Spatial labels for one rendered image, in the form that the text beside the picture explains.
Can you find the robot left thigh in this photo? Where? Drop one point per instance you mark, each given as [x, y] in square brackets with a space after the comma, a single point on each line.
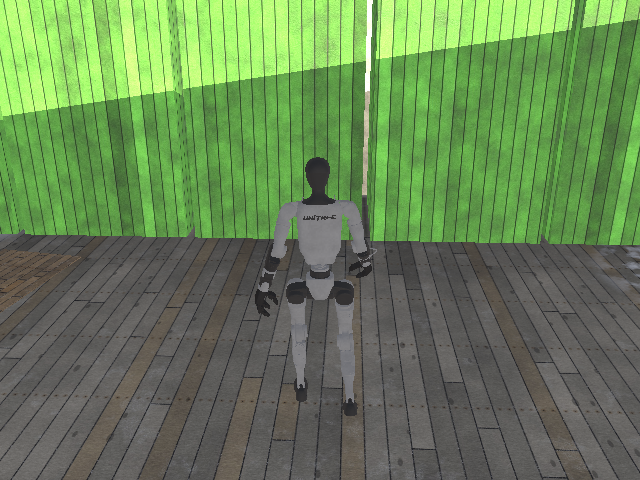
[296, 297]

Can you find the left robot forearm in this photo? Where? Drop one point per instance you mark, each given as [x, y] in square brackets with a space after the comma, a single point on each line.
[269, 271]

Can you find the right robot forearm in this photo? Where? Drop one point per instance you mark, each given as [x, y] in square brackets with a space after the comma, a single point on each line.
[364, 257]

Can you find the robot left upper arm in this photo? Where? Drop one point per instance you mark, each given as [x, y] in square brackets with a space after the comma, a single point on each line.
[287, 212]

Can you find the robot right upper arm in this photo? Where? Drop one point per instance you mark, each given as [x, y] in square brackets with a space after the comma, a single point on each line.
[350, 210]

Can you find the robot right shin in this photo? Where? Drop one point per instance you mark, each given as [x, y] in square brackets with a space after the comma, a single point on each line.
[347, 358]

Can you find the robot right hand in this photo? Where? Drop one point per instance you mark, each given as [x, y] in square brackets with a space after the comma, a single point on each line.
[365, 272]

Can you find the robot left hand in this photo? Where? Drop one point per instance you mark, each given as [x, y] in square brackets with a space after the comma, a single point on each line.
[260, 302]

